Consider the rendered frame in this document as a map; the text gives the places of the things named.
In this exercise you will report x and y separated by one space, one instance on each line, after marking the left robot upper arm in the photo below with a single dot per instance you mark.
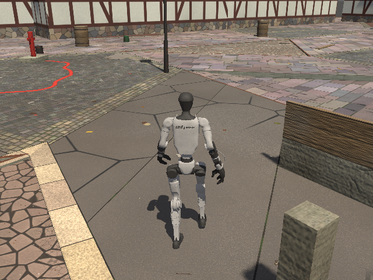
168 122

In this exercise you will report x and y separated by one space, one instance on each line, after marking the right robot upper arm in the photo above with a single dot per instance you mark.
203 122

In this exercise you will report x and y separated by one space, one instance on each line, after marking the left robot hand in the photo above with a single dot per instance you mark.
164 156

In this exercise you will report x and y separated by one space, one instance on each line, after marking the right robot foot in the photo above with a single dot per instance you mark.
202 222

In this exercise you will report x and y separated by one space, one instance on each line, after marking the robot right forearm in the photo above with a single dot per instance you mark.
215 157

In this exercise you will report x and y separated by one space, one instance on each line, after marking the robot left forearm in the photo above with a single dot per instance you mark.
160 150

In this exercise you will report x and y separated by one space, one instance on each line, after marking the right robot hand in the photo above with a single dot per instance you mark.
221 176

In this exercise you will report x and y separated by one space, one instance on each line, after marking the robot left shin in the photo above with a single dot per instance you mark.
176 220

